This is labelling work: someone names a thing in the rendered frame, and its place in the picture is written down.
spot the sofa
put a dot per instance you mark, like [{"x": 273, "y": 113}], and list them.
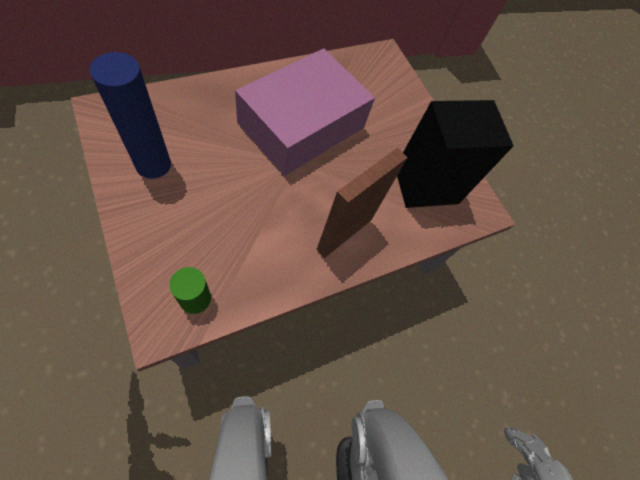
[{"x": 51, "y": 41}]

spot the coffee table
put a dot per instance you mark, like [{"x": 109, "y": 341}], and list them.
[{"x": 225, "y": 209}]

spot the right robot hand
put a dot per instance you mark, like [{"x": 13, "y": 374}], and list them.
[{"x": 536, "y": 454}]

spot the right robot foot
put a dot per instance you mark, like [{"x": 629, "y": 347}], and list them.
[{"x": 343, "y": 459}]

